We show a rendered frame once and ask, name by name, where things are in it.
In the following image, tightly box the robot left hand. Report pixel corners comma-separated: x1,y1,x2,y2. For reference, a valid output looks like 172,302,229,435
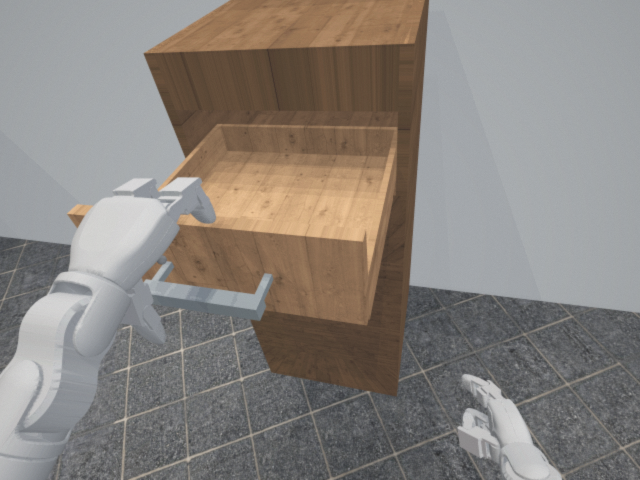
68,177,216,344

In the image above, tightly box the right robot forearm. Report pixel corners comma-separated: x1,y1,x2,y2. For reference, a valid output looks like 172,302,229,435
499,442,562,480

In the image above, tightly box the robot right hand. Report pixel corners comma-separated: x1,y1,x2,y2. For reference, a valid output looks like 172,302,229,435
457,374,534,466

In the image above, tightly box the drawer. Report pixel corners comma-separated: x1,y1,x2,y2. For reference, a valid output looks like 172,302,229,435
67,124,398,325

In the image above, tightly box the left robot forearm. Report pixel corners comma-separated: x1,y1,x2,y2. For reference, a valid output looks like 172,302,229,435
0,271,131,480

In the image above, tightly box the cabinet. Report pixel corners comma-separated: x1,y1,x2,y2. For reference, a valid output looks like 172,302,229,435
143,0,429,397

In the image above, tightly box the handle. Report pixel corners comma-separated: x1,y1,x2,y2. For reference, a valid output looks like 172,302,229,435
143,261,273,321

